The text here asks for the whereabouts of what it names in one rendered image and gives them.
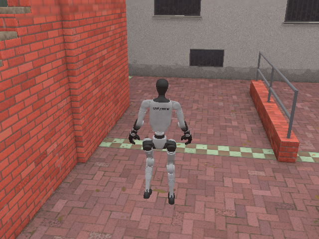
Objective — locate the robot right hand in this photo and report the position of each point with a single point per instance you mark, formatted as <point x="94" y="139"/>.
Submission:
<point x="189" y="139"/>

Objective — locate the left robot upper arm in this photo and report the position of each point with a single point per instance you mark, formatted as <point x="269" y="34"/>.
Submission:
<point x="145" y="104"/>

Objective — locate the robot left forearm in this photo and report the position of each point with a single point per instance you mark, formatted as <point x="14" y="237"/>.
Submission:
<point x="135" y="129"/>

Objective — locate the robot left hand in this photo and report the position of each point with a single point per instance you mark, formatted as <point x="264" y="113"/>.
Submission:
<point x="133" y="137"/>

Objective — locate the right robot thigh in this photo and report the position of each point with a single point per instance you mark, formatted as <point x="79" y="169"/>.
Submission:
<point x="171" y="150"/>

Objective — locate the right robot upper arm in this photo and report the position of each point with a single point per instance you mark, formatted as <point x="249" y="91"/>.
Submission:
<point x="179" y="114"/>

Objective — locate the robot right shin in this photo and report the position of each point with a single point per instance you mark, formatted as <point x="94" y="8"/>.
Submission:
<point x="171" y="181"/>

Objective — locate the robot right forearm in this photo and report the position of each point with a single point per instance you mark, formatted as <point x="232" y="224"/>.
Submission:
<point x="186" y="130"/>

